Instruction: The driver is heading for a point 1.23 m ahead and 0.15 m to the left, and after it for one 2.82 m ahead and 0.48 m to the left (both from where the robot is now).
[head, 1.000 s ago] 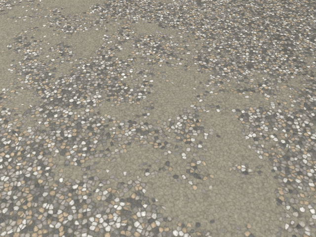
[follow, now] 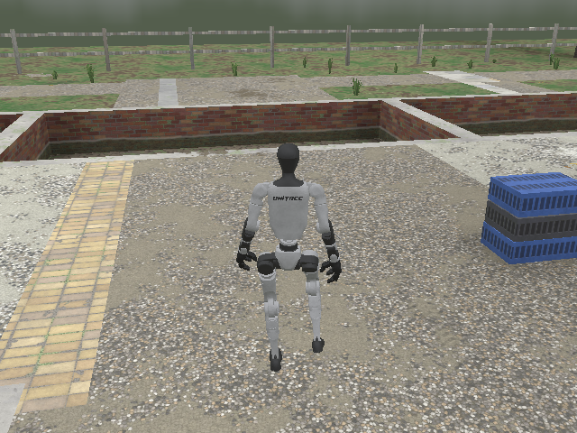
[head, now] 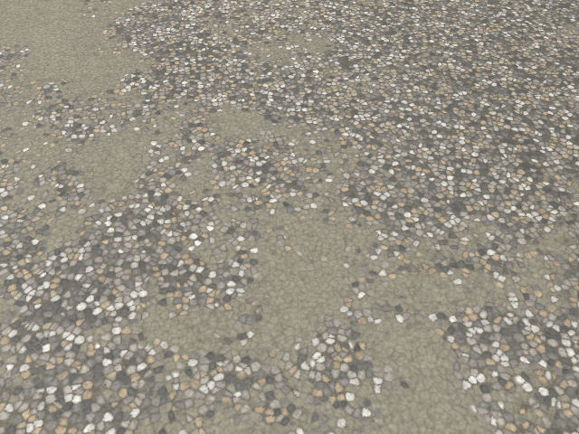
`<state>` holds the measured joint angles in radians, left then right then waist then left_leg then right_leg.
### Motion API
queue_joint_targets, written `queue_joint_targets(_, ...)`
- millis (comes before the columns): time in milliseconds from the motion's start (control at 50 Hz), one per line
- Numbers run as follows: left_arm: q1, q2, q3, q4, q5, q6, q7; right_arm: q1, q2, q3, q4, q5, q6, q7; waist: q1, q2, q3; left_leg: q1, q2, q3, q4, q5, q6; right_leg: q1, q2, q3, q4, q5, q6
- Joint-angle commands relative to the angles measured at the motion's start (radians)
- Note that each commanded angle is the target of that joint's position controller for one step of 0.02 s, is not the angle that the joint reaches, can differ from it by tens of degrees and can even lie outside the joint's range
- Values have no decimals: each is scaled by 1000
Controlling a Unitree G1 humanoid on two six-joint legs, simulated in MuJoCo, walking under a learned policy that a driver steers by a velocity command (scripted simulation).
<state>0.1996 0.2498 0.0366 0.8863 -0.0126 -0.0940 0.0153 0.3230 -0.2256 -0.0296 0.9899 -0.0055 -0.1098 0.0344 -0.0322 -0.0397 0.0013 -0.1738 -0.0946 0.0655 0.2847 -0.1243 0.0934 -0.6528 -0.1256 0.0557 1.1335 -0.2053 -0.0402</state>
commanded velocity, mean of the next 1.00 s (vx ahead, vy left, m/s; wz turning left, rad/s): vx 0.50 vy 0.00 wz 0.13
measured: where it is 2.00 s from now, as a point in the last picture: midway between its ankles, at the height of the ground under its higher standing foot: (243, 255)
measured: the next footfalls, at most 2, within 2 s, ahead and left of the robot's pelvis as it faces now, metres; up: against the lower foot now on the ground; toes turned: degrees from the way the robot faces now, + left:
right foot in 0.30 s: +0.33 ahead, -0.17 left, +0.00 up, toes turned -2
left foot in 0.88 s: +0.64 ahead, +0.08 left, +0.00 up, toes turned +9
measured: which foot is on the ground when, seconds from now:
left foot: down 0.00-0.32, up 0.34-0.86, down 0.88-1.00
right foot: up 0.00-0.28, down 0.30-0.86, up 0.88-1.00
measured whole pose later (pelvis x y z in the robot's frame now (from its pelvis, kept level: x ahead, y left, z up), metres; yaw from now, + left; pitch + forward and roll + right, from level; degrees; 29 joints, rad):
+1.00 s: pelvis +0.55 +0.00 -0.01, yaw +11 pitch +2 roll +0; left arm 0.24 0.25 0.04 0.90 -0.01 -0.13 0.00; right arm 0.19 -0.26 -0.07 0.83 0.01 -0.08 0.04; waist 0.00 -0.01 0.04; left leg -0.38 -0.09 0.01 0.50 -0.15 0.10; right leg -0.39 -0.03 0.03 1.22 -0.38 -0.02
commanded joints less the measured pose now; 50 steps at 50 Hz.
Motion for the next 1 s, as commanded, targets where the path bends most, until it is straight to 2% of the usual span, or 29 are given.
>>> queue_joint_targets(20,33,43,12,-42,12,5,7,-40,-134,-22,-56,2,-17,-20,47,74,54,-98,284,-215,-203,67,172,-26,-43,3,-145,156,27)
queue_joint_targets(100,-126,29,6,-83,3,-6,-5,39,-161,-26,-39,18,-4,-34,-11,78,54,-15,266,-163,-185,82,126,6,2,-35,-428,306,36)
queue_joint_targets(200,-250,42,3,-132,-10,-15,-35,113,-170,-32,-5,26,17,-36,-49,94,81,144,326,-180,-114,58,112,2,32,-43,-577,223,17)
queue_joint_targets(240,-230,63,9,-138,-10,-24,-46,104,-182,-38,-3,27,27,-38,-24,107,68,189,351,-194,-60,105,97,55,47,-51,-618,143,-11)
queue_joint_targets(260,-179,81,18,-128,-9,-28,-47,86,-189,-40,-7,26,33,-39,11,118,42,191,347,-186,-3,211,84,138,70,-71,-639,115,-28)
queue_joint_targets(280,-60,114,38,-94,-7,-31,-45,65,-181,-35,-13,23,38,-39,74,112,-25,174,304,-148,136,377,62,297,104,-98,-661,106,-51)
queue_joint_targets(300,140,180,66,-40,-3,-33,-37,54,-144,-20,-31,10,38,-38,152,70,-160,48,243,-94,390,379,28,579,41,-27,-636,132,-101)
queue_joint_targets(320,287,292,94,-12,14,-25,-34,147,-39,13,-49,6,19,-31,149,-155,-315,-371,87,-7,804,48,-52,999,-214,382,-672,30,-247)
queue_joint_targets(340,314,236,77,-4,12,-23,-38,157,-45,15,-38,18,-8,-26,150,-229,-385,-540,39,-148,985,-424,-49,1064,-288,682,-824,-58,-294)
queue_joint_targets(360,233,168,55,-17,7,-25,-39,72,-151,-13,-60,45,-23,-22,135,-152,-249,-626,105,-189,1062,-374,-26,951,-256,564,-836,-77,-240)
queue_joint_targets(380,131,131,41,-42,5,-23,-39,3,-164,-16,-82,49,-26,-24,103,-86,-155,-615,163,-156,1036,-275,-16,801,-219,412,-853,-4,-206)
queue_joint_targets(400,58,100,30,-53,9,-22,-45,-35,-152,-20,-87,34,-21,-31,74,-21,-88,-573,199,-138,973,-198,-20,664,-172,309,-893,70,-189)
queue_joint_targets(440,20,65,21,-46,18,-26,-54,-7,-112,-25,-80,22,9,-36,21,-47,-43,-461,238,-136,882,-118,-31,519,-107,187,-957,143,-168)
queue_joint_targets(480,55,83,26,-19,18,-31,-51,6,-86,-25,-76,20,27,-39,5,-37,-22,-455,238,-121,842,-75,-46,483,-88,119,-985,242,-183)
queue_joint_targets(520,95,108,33,2,18,-30,-40,-60,-92,-30,-102,14,32,-42,14,-18,5,-525,243,-120,754,2,-62,503,-90,87,-1000,312,-189)
queue_joint_targets(580,140,113,33,21,14,-19,-23,-174,-78,-29,-139,10,28,-38,39,-17,25,-565,236,-111,574,136,-75,537,-78,44,-1013,315,-173)
queue_joint_targets(640,166,132,36,36,14,-17,-12,-261,-63,-22,-160,20,25,-25,69,-23,46,-534,210,-85,422,244,-67,564,-73,-22,-1035,263,-149)
queue_joint_targets(760,219,134,45,82,9,2,-2,-386,-64,-16,-228,32,24,10,100,-9,96,-592,182,-84,314,155,-16,762,-147,-95,-977,316,-123)
queue_joint_targets(780,208,140,48,81,8,7,1,-389,-68,-17,-237,32,22,18,94,-13,93,-579,174,-70,307,114,-4,783,-155,-108,-948,372,-114)
queue_joint_targets(820,171,166,55,66,7,17,6,-345,-92,-29,-243,28,22,27,57,-42,43,-448,121,-6,307,20,26,790,-152,-147,-836,670,-91)
queue_joint_targets(840,154,178,58,57,8,25,10,-265,-118,-45,-230,26,24,27,10,-56,-14,-324,79,30,306,-6,45,779,-139,-171,-715,839,-75)
queue_joint_targets(860,140,173,54,45,10,34,15,-108,-163,-74,-187,28,26,24,-66,-35,-98,-114,29,47,264,23,73,717,-93,-209,-506,896,-46)
queue_joint_targets(880,146,160,44,14,21,29,19,65,-255,-108,-156,24,32,9,-125,75,-205,204,171,-193,249,43,139,460,-45,-224,-185,629,-5)
queue_joint_targets(900,251,5,-6,-18,41,-6,-6,94,-333,-119,-156,27,30,6,-26,321,-321,551,414,-755,133,-118,332,16,177,-135,166,-271,57)
queue_joint_targets(920,171,93,11,-21,2,-50,-20,123,-249,-97,-156,25,29,2,-82,238,-370,597,426,-875,21,-186,322,-106,162,49,282,-345,31)
queue_joint_targets(940,75,140,23,-58,-29,-73,-26,68,-205,-87,-166,21,24,-4,-82,198,-227,497,391,-727,16,-113,269,-184,110,50,273,-265,7)
queue_joint_targets(960,26,140,22,-72,-20,-81,-19,-12,-177,-78,-191,22,21,-4,-48,80,-156,343,351,-604,8,-19,235,-146,63,42,199,-174,-1)
queue_joint_targets(980,6,141,32,-73,2,-77,-10,-79,-148,-69,-213,17,21,-3,-6,23,-99,188,317,-517,-10,86,215,-75,33,33,113,-130,7)
queue_joint_targets(1000,19,142,40,-81,13,-63,-7,-109,-128,-60,-228,7,21,-4,31,34,-85,95,292,-473,-37,145,211,-1,13,40,66,-110,14)
Velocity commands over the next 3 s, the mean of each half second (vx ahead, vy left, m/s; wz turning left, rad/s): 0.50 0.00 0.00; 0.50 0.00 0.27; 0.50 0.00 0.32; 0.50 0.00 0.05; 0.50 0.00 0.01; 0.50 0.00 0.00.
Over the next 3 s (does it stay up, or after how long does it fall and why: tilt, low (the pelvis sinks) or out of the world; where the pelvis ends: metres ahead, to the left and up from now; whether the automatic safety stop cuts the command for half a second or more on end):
stays up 1.57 0.34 -0.02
